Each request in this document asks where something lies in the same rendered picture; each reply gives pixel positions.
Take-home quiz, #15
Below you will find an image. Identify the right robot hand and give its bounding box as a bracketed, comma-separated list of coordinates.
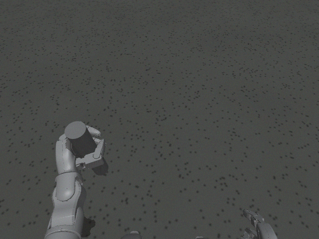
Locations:
[241, 209, 278, 239]

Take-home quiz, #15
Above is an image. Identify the left robot arm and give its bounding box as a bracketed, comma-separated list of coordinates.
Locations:
[44, 171, 87, 239]

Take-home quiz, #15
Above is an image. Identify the can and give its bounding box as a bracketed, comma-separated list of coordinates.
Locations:
[64, 121, 108, 175]

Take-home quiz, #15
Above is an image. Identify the left robot hand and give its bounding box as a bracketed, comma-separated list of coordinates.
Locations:
[55, 125, 107, 175]

